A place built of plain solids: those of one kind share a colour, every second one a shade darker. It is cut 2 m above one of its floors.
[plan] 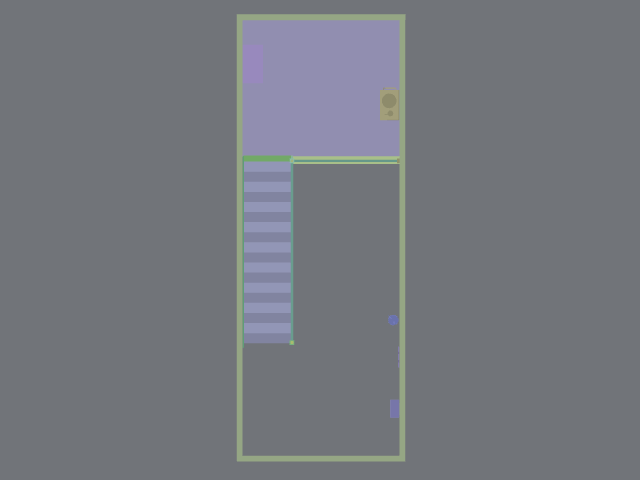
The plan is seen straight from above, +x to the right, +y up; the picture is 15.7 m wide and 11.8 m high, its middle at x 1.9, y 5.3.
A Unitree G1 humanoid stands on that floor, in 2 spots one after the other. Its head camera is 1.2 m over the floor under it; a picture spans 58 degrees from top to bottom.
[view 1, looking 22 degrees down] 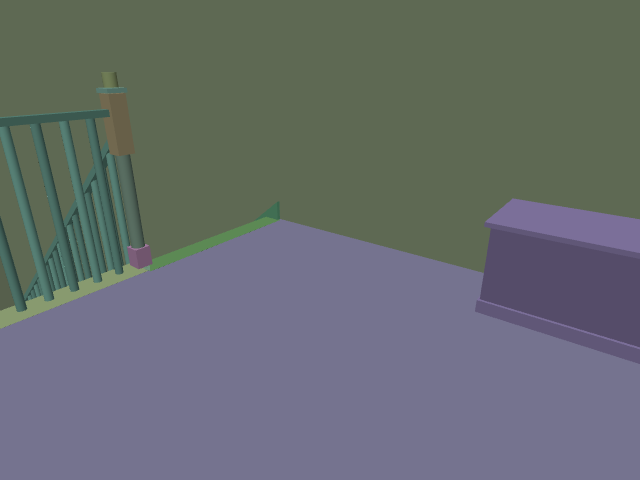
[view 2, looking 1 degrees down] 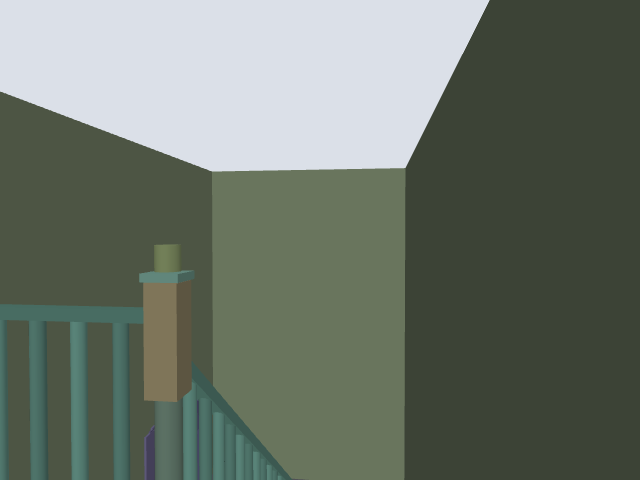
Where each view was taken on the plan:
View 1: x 2.55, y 9.70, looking -143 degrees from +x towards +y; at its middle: upper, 3.20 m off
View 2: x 0.61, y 8.46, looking -83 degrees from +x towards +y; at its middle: wall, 8.53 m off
